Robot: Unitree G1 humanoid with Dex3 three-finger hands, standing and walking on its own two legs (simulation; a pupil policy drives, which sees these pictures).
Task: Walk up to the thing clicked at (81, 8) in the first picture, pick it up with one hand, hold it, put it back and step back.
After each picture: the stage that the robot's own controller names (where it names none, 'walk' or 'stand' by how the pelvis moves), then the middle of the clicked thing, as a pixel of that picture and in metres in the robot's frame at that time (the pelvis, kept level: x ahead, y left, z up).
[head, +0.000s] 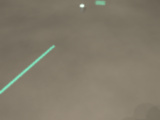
stand; (82, 8) +2.33 -0.03 -0.72
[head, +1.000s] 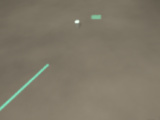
walk; (77, 24) +2.20 +0.20 -0.69
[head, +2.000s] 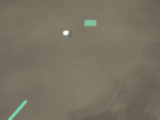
walk; (66, 36) +1.57 +0.30 -0.71
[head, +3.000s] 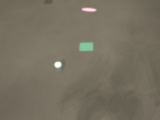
walk; (58, 67) +1.05 +0.29 -0.72
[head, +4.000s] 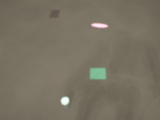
walk; (65, 103) +0.67 +0.21 -0.72
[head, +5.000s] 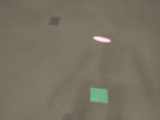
stand; out of the picture +0.45 +0.15 -0.70
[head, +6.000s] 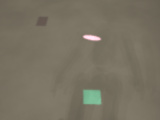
stand; out of the picture +0.39 +0.18 -0.72
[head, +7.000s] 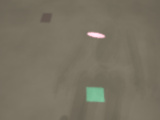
stand; out of the picture +0.40 +0.17 -0.72
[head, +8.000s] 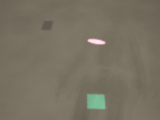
stand; out of the picture +0.38 +0.18 -0.73
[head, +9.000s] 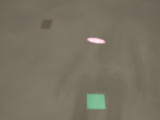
stand; out of the picture +0.36 +0.18 -0.73
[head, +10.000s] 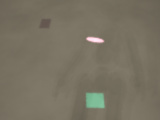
go down; out of the picture +0.36 +0.18 -0.73
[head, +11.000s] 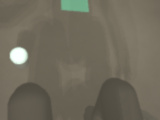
go down; (20, 59) +0.46 +0.21 -0.30
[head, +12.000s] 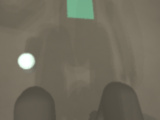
approach; (27, 64) +0.45 +0.20 -0.31
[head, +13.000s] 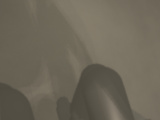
close in; out of the picture +0.45 +0.25 -0.22
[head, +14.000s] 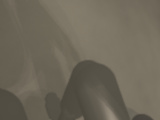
close; out of the picture +0.44 +0.26 -0.22
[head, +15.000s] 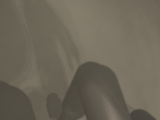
lift; out of the picture +0.41 +0.24 -0.23
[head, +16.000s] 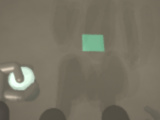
lift; (25, 85) +0.34 +0.19 -0.02
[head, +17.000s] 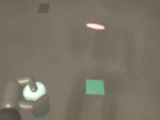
hold; (37, 100) +0.31 +0.16 -0.01
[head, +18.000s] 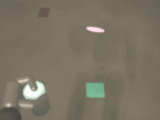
hold; (37, 99) +0.32 +0.17 -0.01
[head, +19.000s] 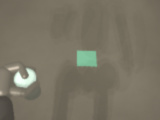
crouch; (28, 85) +0.37 +0.18 -0.07
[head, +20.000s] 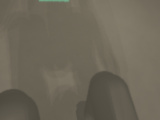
lower; out of the picture +0.48 +0.26 -0.14
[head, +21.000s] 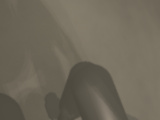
lower; out of the picture +0.43 +0.27 -0.23
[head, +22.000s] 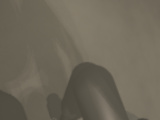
lower; out of the picture +0.43 +0.27 -0.23
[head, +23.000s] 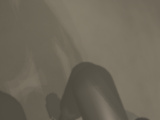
lower; out of the picture +0.44 +0.27 -0.23
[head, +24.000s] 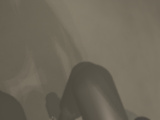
lower; out of the picture +0.44 +0.27 -0.23
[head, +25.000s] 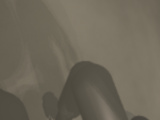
open; out of the picture +0.43 +0.25 -0.24
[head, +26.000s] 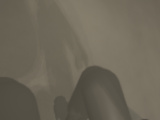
stand; out of the picture +0.43 +0.24 -0.25
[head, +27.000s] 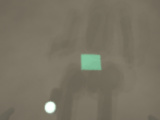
stand; (51, 109) +0.40 +0.17 -0.57
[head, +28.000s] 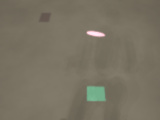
stand; out of the picture +0.38 +0.16 -0.66
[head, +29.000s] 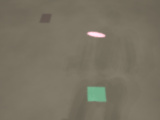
stand; out of the picture +0.38 +0.16 -0.67
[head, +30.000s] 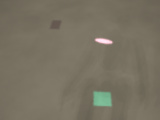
stand; out of the picture +0.40 +0.15 -0.72
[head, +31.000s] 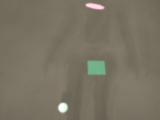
walk; (63, 109) +0.43 +0.10 -0.70
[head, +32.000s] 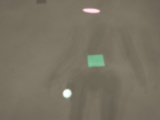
walk; (67, 96) +0.63 +0.16 -0.70
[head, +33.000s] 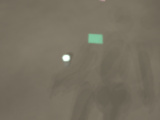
stand; (66, 61) +0.97 +0.16 -0.69
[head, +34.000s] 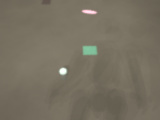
stand; (63, 74) +0.95 +0.18 -0.71
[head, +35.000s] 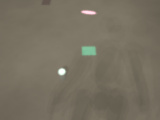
stand; (62, 74) +0.96 +0.19 -0.73
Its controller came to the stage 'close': yes
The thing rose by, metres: 0.70
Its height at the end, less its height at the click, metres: +0.00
